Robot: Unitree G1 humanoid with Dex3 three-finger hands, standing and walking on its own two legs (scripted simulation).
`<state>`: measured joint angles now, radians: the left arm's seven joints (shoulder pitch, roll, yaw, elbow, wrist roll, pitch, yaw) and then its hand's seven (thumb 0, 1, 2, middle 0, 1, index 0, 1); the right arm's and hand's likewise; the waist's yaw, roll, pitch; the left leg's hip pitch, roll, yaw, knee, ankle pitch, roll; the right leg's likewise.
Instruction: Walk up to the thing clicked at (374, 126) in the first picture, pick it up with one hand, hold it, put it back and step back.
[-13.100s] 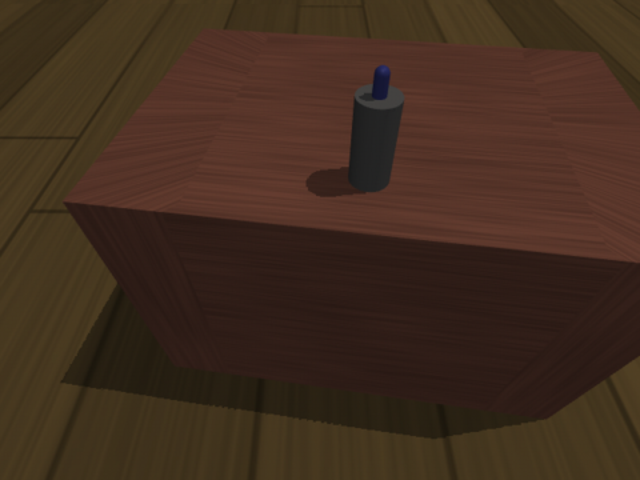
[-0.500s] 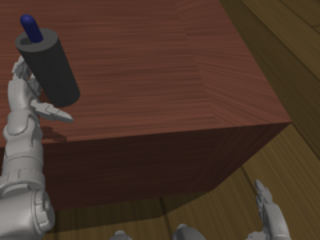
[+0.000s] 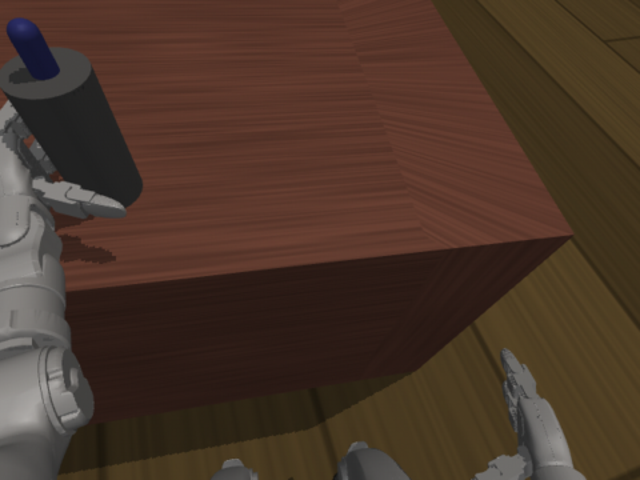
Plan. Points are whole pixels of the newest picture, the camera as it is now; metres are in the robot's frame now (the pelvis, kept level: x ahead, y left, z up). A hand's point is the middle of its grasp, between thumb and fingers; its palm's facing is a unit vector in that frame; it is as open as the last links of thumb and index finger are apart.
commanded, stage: close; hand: left
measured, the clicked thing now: (74, 123) +0.51 +0.23 +0.14
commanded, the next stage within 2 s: settle in 0.40 s
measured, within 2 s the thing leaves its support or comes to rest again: leaves its support in 0.90 s
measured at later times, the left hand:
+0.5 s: hand (80, 155) +0.50 +0.24 +0.10, palm faces +0.21 -0.98 +0.01, open 11.3 cm
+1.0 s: hand (84, 162) +0.47 +0.22 +0.12, palm faces +0.19 -0.98 -0.03, open 11.1 cm
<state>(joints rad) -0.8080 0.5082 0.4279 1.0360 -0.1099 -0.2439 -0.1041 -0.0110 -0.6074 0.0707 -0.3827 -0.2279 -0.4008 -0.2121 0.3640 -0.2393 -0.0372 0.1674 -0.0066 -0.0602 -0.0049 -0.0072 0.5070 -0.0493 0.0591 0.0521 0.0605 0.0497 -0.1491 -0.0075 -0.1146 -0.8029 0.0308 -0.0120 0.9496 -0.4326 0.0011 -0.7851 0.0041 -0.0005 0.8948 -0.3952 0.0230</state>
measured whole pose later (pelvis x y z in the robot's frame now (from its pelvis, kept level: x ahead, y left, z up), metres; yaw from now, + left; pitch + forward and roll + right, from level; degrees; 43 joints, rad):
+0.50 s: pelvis +0.01 +0.01 +0.00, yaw -1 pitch +18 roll -2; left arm -0.78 0.49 0.41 0.98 -0.12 -0.23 -0.09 0.00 -0.44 0.67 -0.75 -0.76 -0.78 -0.76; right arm 0.37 -0.24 -0.04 0.18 -0.01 -0.03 0.01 -0.01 0.50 -0.05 0.06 0.05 0.06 0.05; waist -0.14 0.01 -0.14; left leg -0.82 0.03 0.00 0.96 -0.45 0.01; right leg -0.79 0.01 0.01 0.89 -0.40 0.03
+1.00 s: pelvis +0.01 +0.00 +0.01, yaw +0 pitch +13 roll -2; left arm -0.65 0.41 0.36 0.78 -0.11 -0.08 -0.06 0.00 -0.55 1.12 -0.64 -0.99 -0.67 -1.00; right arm 0.33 -0.23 -0.04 0.28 0.01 -0.04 -0.04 -0.01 0.50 -0.07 0.06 0.05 0.06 0.05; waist -0.11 0.01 -0.10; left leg -0.67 0.03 -0.01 0.88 -0.43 0.00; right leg -0.66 0.00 0.00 0.82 -0.39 0.03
